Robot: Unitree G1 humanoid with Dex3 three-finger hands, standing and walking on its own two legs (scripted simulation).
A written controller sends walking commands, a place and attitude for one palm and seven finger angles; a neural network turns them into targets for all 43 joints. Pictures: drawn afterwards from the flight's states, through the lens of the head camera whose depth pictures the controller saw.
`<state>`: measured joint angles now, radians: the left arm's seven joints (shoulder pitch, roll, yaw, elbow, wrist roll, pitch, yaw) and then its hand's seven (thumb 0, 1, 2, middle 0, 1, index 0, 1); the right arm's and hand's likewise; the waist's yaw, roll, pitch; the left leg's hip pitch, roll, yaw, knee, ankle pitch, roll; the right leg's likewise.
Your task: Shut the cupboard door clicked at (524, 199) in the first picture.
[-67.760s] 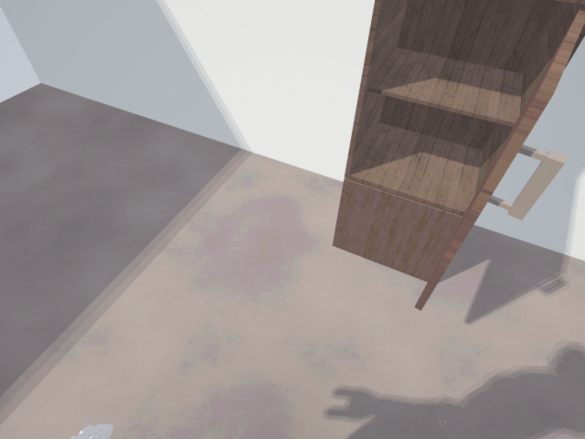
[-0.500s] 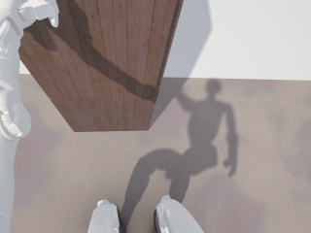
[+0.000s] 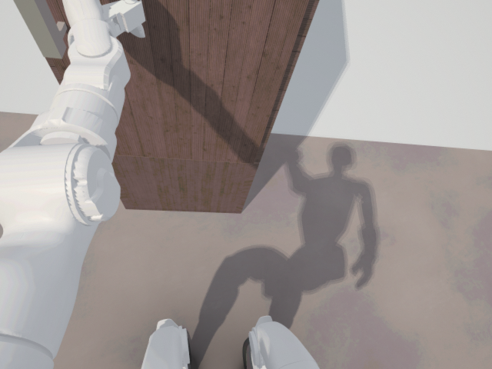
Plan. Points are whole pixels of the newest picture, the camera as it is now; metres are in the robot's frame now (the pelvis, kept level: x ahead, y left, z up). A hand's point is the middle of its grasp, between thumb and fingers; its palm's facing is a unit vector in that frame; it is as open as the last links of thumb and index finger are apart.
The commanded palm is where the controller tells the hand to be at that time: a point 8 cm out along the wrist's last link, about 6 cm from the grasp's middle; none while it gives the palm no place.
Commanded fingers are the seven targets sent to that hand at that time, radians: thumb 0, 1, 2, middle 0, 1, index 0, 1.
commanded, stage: pull the fist back off the door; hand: left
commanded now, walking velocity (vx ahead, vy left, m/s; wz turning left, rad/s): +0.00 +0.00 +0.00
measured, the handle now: (39, 0) +0.62 +0.20 +0.16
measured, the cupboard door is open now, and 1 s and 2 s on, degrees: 0 0 0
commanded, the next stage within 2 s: draw the hand back to the body in 0.66 s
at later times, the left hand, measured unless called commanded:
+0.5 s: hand (157, 22) +0.58 +0.05 +0.16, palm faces +0.14 -0.99 +0.00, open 3.1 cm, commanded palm +0.54 +0.10 +0.17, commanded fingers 0.00 0.90 0.90 -1.30 -1.50 -1.30 -1.50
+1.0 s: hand (131, 46) +0.52 +0.09 +0.18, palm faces +0.15 -0.99 +0.00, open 3.1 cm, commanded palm +0.46 +0.14 +0.18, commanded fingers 0.00 0.90 0.90 -1.30 -1.50 -1.30 -1.50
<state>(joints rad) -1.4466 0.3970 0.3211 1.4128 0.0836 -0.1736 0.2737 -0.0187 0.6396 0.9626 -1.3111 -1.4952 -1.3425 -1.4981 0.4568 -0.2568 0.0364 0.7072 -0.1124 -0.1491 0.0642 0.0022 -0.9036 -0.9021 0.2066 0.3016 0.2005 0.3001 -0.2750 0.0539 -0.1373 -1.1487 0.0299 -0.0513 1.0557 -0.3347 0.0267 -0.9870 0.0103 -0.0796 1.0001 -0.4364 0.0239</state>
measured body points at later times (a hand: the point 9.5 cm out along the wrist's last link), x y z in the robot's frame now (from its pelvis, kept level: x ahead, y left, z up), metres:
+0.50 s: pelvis +0.03 -0.02 +0.03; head +0.14 -0.03 +0.47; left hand +0.57 +0.11 +0.17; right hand -0.05 -0.27 -0.08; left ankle +0.08 +0.10 -0.66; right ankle +0.02 -0.14 -0.66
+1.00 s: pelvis +0.07 -0.04 +0.05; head +0.11 -0.06 +0.50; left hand +0.50 +0.14 +0.18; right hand +0.15 -0.29 -0.07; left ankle +0.08 +0.10 -0.66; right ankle +0.02 -0.14 -0.66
